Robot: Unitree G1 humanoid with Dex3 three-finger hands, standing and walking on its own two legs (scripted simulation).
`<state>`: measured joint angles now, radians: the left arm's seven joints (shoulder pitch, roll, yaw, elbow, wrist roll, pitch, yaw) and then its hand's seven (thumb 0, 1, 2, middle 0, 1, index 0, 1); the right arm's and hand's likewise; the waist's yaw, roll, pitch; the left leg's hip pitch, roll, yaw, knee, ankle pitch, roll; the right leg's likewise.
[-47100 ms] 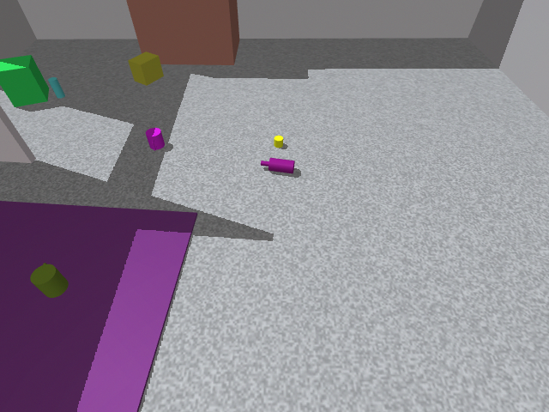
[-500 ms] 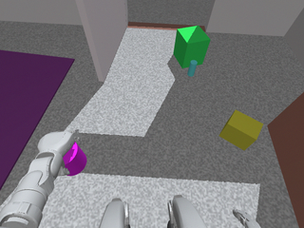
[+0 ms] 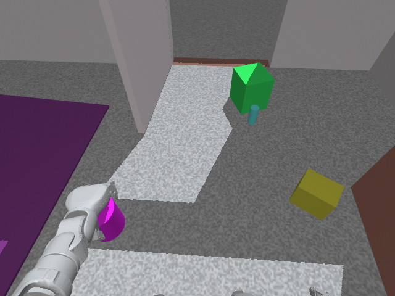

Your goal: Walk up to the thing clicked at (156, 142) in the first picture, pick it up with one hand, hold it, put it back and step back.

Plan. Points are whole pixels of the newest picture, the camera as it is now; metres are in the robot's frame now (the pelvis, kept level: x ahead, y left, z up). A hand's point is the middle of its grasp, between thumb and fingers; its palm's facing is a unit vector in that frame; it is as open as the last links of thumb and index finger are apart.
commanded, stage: hold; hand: left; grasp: from above
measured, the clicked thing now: (95, 218) +0.34 +0.25 -0.11
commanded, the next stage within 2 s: crouch in 1.98 s
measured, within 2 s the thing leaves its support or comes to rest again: neither
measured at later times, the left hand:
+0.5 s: hand (89, 206) +0.33 +0.23 -0.02, palm faces -0.44 -0.05 -0.90, open 11.2 cm
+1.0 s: hand (89, 212) +0.31 +0.21 +0.00, palm faces -0.44 -0.05 -0.90, open 11.2 cm
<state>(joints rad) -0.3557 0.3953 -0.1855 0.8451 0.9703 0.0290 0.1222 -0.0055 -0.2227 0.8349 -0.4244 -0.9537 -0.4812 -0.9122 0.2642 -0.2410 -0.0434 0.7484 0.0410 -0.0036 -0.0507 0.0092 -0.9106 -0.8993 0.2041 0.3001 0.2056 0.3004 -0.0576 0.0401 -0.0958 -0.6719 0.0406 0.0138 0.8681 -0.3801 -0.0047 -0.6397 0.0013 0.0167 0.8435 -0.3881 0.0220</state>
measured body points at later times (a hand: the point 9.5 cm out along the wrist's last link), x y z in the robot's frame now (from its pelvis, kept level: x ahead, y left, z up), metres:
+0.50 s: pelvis +0.02 +0.01 +0.03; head +0.04 -0.01 +0.47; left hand +0.35 +0.23 +0.03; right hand +0.14 -0.26 -0.09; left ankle +0.03 +0.12 -0.70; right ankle +0.02 -0.14 -0.70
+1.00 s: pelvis +0.01 +0.00 +0.04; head +0.02 -0.03 +0.48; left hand +0.33 +0.21 +0.05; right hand +0.15 -0.26 -0.08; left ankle +0.03 +0.12 -0.70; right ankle +0.02 -0.14 -0.70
